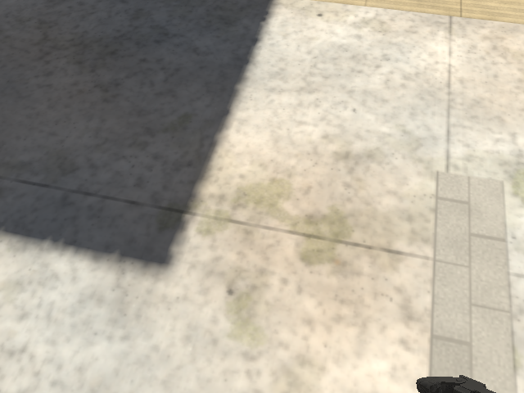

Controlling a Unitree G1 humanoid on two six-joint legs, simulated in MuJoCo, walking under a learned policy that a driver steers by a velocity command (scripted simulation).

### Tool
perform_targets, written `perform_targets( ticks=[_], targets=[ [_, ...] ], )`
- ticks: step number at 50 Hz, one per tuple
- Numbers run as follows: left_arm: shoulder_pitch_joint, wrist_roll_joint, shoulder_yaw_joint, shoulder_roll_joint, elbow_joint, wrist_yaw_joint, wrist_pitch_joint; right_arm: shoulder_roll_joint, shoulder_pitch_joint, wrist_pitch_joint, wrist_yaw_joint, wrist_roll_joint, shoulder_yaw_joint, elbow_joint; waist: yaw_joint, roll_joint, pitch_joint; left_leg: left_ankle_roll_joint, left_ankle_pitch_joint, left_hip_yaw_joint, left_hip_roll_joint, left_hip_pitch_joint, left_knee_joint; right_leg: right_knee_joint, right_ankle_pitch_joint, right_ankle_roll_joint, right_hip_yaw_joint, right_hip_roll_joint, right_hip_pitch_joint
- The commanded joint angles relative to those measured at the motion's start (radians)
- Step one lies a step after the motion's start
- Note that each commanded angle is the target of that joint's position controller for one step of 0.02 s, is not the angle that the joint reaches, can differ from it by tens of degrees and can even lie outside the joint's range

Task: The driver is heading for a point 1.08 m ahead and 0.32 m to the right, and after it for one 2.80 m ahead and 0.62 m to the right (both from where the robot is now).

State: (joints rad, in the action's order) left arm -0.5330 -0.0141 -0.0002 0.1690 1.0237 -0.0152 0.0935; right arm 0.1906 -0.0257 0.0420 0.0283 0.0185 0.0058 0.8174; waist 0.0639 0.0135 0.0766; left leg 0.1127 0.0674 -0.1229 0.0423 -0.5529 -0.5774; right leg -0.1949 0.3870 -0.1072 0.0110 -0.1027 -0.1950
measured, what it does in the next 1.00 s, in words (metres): walks ahead: left foot, then right foot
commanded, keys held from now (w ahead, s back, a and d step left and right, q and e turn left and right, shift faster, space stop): w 0.90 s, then w+e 0.10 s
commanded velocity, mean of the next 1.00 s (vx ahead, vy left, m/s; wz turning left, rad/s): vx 0.50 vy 0.00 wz -0.01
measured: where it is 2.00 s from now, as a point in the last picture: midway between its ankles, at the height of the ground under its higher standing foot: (336, 185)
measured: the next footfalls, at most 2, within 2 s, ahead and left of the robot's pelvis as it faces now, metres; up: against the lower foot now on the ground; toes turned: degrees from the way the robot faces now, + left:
left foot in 0.04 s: +0.19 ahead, +0.06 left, +0.00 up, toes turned +3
right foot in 0.60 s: +0.50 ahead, -0.12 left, +0.00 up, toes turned -3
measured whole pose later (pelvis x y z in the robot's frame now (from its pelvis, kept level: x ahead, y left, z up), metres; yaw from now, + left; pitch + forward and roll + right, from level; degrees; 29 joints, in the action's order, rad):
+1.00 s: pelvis +0.54 -0.05 +0.02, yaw +0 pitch +0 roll -1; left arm -0.49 -0.01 -0.02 0.16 1.07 0.00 0.10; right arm 0.20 0.06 0.03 0.03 0.02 0.03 0.90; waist 0.06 0.04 0.04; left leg 0.03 0.03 -0.03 -0.09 -0.62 -0.72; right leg -0.19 0.23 -0.09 -0.06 -0.09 -0.03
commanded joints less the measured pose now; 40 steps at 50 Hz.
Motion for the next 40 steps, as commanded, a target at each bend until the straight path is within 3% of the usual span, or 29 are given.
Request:
perform_targets(
  ticks=[1,2,3,4,5,6,7,9,12,15,19,24,27,28,29,30,31,32,33,34,36,38,40],
  targets=[
    [0.05,-0.004,-0.038,0.192,-0.037,-0.012,0.001,0.154,0.356,0.019,-0.03,0.0,0.056,0.074,-0.222,-0.1,-0.16,0.065,0.012,0.029,0.032,0.444,0.094,-0.475,-1.234,0.008,0.033,0.267,0.139],
    [0.063,0.001,-0.029,0.166,-0.06,-0.003,0.003,0.21,0.5,0.022,-0.044,0.022,0.075,0.102,-0.271,-0.029,-0.254,0.117,0.149,0.206,-0.136,0.666,0.109,-0.748,-0.905,-0.002,0.009,0.22,0.317],
    [-0.069,0.017,-0.008,0.037,-0.068,0.009,-0.003,0.276,0.508,0.021,-0.04,0.046,0.09,0.101,-0.163,0.185,-0.331,0.271,0.171,0.699,-0.434,0.906,0.14,-1.151,0.065,0.03,-0.038,0.033,0.692],
    [-0.026,-0.002,-0.035,0.15,-0.058,0.007,-0.006,0.221,0.457,0.016,-0.023,-0.005,0.086,0.103,-0.174,0.047,-0.295,0.295,0.329,0.841,-0.423,0.822,0.289,-1.23,0.087,0.003,0.057,0.031,0.805],
    [0.073,-0.004,-0.042,0.164,-0.096,0.01,-0.002,0.176,0.336,0.018,-0.019,-0.017,0.074,0.086,-0.121,0.03,-0.122,0.257,0.39,0.683,-0.393,0.659,0.351,-1.175,-0.026,-0.005,0.062,0.095,0.848],
    [0.127,-0.008,-0.042,0.159,-0.105,0.016,0.002,0.122,0.286,0.026,-0.014,-0.013,0.062,0.082,-0.102,-0.016,-0.044,0.225,0.309,0.591,-0.352,0.525,0.397,-1.12,-0.076,-0.005,0.053,0.123,0.814],
    [0.137,-0.013,-0.043,0.141,-0.102,0.019,-0.006,0.092,0.282,0.037,-0.014,-0.006,0.052,0.093,-0.068,-0.035,-0.009,0.189,0.208,0.506,-0.31,0.439,0.415,-1.072,-0.095,0.001,0.055,0.15,0.768],
    [0.105,-0.024,-0.034,0.088,-0.092,0.032,-0.031,0.067,0.317,0.055,-0.021,-0.006,0.04,0.129,-0.025,-0.011,-0.014,0.149,0.077,0.386,-0.256,0.35,0.442,-0.994,-0.108,0.027,0.042,0.174,0.681],
    [0.188,-0.025,-0.034,0.082,-0.122,0.043,-0.048,0.109,0.385,0.072,-0.021,-0.012,0.046,0.167,-0.023,0.012,0.007,0.138,-0.016,0.292,-0.225,0.333,0.476,-0.903,-0.178,0.053,0.003,0.203,0.74],
    [0.343,-0.019,-0.034,0.096,-0.171,0.045,-0.053,0.114,0.445,0.069,-0.019,-0.014,0.042,0.185,-0.059,0.019,0.034,0.108,-0.1,0.24,-0.197,0.379,0.489,-0.758,-0.304,0.075,-0.031,0.221,0.835],
    [0.493,-0.008,-0.024,0.082,-0.212,0.047,-0.051,0.112,0.528,0.066,-0.024,-0.013,0.035,0.209,-0.109,0.041,0.028,0.065,-0.214,0.195,-0.181,0.465,0.465,-0.56,-0.415,0.084,-0.069,0.194,0.831],
    [0.619,-0.007,-0.023,0.093,-0.254,0.045,-0.043,0.122,0.595,0.058,-0.038,0.004,0.032,0.238,-0.143,0.056,0.037,0.087,-0.337,0.201,-0.234,0.647,0.396,-0.427,-0.355,0.059,-0.083,0.157,0.851],
    [0.557,-0.008,-0.033,0.112,-0.245,0.038,-0.029,0.142,0.556,0.055,-0.048,0.008,0.037,0.243,-0.087,0.066,0.013,0.071,-0.574,0.181,-0.257,0.68,0.285,-0.35,-0.235,0.013,-0.095,0.111,0.714],
    [0.455,-0.009,-0.043,0.126,-0.211,0.031,-0.023,0.152,0.542,0.053,-0.048,0.007,0.039,0.244,-0.044,0.07,-0.037,0.058,-0.692,0.168,-0.248,0.67,0.175,-0.318,-0.214,-0.008,-0.106,0.077,0.583],
    [0.281,-0.016,-0.058,0.15,-0.151,0.021,-0.013,0.152,0.522,0.051,-0.046,0.001,0.038,0.242,0.03,0.043,-0.125,0.038,-0.683,0.133,-0.212,0.606,-0.009,-0.258,-0.257,-0.036,-0.11,0.062,0.37],
    [0.097,-0.041,-0.081,0.221,-0.108,0.009,-0.004,0.129,0.508,0.055,-0.043,-0.009,0.029,0.212,0.096,-0.014,-0.244,0.02,-0.398,0.106,-0.172,0.399,-0.274,-0.257,-0.188,-0.089,0.071,0.233,0.095],
    [0.021,-0.053,-0.108,0.32,-0.096,0.009,-0.009,0.017,0.629,0.054,-0.033,-0.049,0.008,0.195,0.054,-0.249,-0.386,-0.032,0.319,0.037,0.012,0.026,-0.675,-0.183,-0.14,-0.245,0.563,0.54,-0.194],
    [0.077,-0.009,-0.101,0.257,-0.095,0.02,-0.024,0.131,0.574,0.052,-0.037,-0.019,0.039,0.209,0.049,-0.112,-0.345,-0.015,0.419,0.168,0.0,-0.073,-0.767,-0.095,-0.094,-0.24,0.655,0.508,-0.118],
    [0.193,0.002,-0.086,0.21,-0.109,0.024,-0.023,0.132,0.478,0.055,-0.034,-0.013,0.045,0.172,0.001,-0.088,-0.178,-0.01,0.323,0.176,-0.053,-0.111,-0.745,-0.07,-0.115,-0.205,0.48,0.469,0.033],
    [0.252,-0.001,-0.074,0.155,-0.113,0.028,-0.014,0.115,0.425,0.059,-0.03,-0.01,0.043,0.159,-0.022,-0.044,-0.108,-0.012,0.257,0.174,-0.085,-0.081,-0.69,-0.032,-0.217,-0.177,0.377,0.427,0.159],
    [0.263,0.0,-0.054,0.091,-0.086,0.023,-0.001,0.079,0.426,0.035,-0.02,0.013,0.042,0.161,-0.082,-0.06,-0.054,-0.029,0.219,0.168,-0.123,0.013,-0.596,0.009,-0.334,-0.114,0.227,0.343,0.308],
    [0.209,0.002,-0.052,0.093,-0.055,0.021,0.014,0.05,0.434,0.015,-0.008,0.02,0.041,0.163,-0.099,-0.062,-0.055,-0.044,0.203,0.147,-0.121,0.039,-0.561,0.027,-0.426,-0.109,0.171,0.32,0.336],
    [0.171,0.005,-0.056,0.123,-0.034,0.019,0.02,0.051,0.374,0.003,-0.001,0.022,0.042,0.141,-0.104,-0.065,-0.03,-0.058,0.151,0.128,-0.134,-0.013,-0.513,0.055,-0.444,-0.111,0.129,0.307,0.346]
  ],
)
Keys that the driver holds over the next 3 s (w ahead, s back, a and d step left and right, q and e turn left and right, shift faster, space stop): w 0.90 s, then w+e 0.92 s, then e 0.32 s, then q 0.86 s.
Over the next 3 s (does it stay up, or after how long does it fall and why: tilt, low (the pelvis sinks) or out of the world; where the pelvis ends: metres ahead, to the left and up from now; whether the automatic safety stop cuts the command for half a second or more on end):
stays up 1.09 -0.19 0.02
